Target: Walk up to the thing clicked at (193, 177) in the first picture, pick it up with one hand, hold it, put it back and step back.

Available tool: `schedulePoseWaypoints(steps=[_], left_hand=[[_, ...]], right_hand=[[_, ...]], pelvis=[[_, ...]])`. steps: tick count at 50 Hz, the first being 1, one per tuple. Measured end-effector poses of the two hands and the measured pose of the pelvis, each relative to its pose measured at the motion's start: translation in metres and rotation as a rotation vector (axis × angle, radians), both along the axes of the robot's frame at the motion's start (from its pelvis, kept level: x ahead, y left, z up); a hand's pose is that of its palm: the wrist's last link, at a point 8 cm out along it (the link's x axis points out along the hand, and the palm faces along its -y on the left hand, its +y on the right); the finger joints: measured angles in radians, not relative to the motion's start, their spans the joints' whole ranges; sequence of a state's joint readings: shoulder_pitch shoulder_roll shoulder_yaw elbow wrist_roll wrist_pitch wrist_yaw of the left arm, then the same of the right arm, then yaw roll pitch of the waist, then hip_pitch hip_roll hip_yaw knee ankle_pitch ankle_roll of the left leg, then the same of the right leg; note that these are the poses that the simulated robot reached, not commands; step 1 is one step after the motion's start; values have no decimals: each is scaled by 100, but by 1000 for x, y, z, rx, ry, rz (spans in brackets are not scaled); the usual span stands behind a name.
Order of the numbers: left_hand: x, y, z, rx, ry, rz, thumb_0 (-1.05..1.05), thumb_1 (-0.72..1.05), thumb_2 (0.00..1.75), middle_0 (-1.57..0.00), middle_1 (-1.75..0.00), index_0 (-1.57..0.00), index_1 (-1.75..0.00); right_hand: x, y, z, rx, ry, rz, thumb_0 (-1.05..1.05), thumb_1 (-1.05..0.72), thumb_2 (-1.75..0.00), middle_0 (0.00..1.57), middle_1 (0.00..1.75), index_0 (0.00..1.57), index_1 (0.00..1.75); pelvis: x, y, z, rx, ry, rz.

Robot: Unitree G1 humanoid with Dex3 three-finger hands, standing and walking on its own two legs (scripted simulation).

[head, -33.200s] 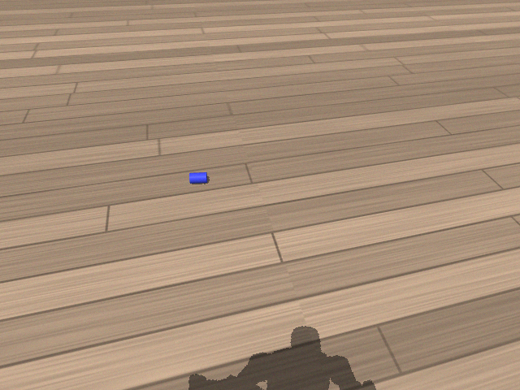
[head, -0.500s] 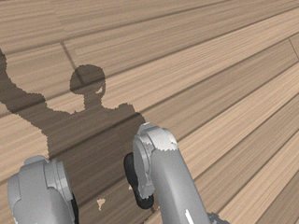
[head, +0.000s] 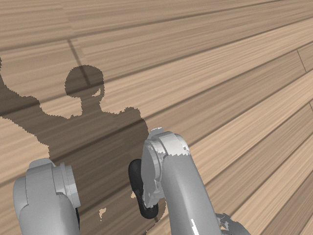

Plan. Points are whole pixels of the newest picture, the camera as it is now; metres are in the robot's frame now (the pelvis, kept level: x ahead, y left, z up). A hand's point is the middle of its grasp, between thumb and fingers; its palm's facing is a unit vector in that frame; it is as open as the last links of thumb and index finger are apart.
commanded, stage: rest palm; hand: left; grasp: from above
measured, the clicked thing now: out of the picture +0.51 +0.33 -0.30
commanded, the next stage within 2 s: close in 1.42 s
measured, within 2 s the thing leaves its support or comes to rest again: neither
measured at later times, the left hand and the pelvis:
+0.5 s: hand out of the picture +0.50 +0.33 -0.24, palm faces -0.44 -0.11 -0.89, open 14.4 cm; pelvis +0.00 +0.00 -0.01, yaw -2 degrees
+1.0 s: hand out of the picture +0.49 +0.33 -0.26, palm faces -0.45 -0.12 -0.89, open 14.4 cm; pelvis +0.00 +0.00 -0.02, yaw -3 degrees
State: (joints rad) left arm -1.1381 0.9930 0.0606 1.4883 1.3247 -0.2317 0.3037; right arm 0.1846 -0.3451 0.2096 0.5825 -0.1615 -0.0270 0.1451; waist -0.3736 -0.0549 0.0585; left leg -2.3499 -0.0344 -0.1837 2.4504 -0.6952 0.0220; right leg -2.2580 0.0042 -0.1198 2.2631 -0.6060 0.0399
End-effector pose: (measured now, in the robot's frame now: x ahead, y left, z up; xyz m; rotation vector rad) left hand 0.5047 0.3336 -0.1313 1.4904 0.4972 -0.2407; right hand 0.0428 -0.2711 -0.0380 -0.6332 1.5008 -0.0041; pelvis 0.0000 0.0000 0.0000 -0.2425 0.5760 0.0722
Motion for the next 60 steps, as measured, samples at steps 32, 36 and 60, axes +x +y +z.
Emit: schedulePoseWaypoints(steps=[32, 36, 60], left_hand=[[0, -6, -58, -11, -9, 62, 0, -55, 104, -10, -90, -6, -94], [-4, -5, -61, -9, 1, 64, 0, -55, 104, -10, -90, -6, -94], [-6, -13, -74, -22, -11, 38, 0, -53, 102, -11, -91, -8, -95]], right_hand=[[-31, 11, 3, 16, 68, 31, 0, -89, -90, 20, 30, 20, 30], [-29, 12, 2, 23, 62, 42, 0, -89, -90, 20, 30, 20, 30], [-26, 26, -1, 55, 49, 79, 0, -90, -90, 20, 30, 20, 30]], pelvis=[[0, -1, -15, -17, -48, -31], [-1, -1, -15, -20, -54, -32], [-3, 3, -17, -39, -76, -43]])
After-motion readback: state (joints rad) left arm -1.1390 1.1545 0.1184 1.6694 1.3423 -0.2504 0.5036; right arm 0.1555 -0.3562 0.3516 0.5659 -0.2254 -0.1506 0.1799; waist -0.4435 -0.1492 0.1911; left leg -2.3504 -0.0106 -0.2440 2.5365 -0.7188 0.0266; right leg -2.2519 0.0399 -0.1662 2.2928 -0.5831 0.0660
